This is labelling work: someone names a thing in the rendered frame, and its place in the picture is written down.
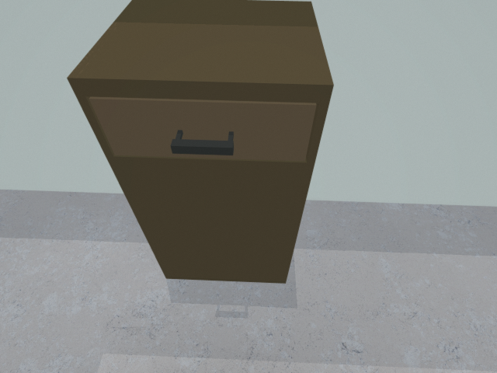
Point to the drawer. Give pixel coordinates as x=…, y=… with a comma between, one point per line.
x=262, y=130

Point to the cabinet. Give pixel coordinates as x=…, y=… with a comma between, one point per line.
x=212, y=219

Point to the handle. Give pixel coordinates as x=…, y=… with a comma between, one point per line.
x=202, y=147

